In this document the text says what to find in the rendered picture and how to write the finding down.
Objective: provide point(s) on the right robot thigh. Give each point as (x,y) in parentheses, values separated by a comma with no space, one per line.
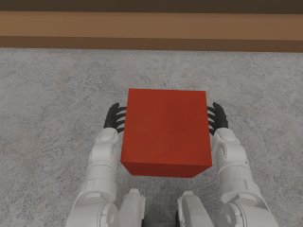
(192,212)

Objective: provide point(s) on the left robot thigh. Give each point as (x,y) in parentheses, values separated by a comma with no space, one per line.
(132,210)

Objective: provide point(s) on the robot thigh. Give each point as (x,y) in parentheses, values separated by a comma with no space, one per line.
(132,210)
(192,212)

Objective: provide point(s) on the right robot hand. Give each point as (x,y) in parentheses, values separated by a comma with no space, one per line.
(219,118)

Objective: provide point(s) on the left robot hand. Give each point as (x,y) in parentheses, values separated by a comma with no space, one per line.
(112,117)

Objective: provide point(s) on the robot left forearm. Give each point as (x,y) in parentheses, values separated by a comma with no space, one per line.
(100,179)

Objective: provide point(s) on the robot right upper arm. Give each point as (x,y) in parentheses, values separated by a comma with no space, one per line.
(236,214)

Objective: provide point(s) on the robot left upper arm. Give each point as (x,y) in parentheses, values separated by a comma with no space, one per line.
(98,214)

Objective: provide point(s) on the carton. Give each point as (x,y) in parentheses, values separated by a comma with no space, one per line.
(166,133)

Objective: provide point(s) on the robot right forearm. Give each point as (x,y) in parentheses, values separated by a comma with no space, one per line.
(236,179)

